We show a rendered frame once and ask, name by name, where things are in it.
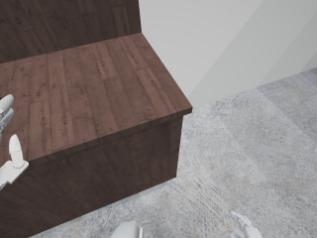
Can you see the left robot thigh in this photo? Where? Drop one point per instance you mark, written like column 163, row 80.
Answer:
column 128, row 230

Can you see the right robot hand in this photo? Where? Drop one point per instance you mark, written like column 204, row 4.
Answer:
column 245, row 225

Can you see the counter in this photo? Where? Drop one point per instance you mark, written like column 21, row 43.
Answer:
column 97, row 114

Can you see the left robot hand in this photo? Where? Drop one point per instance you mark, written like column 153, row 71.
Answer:
column 10, row 171

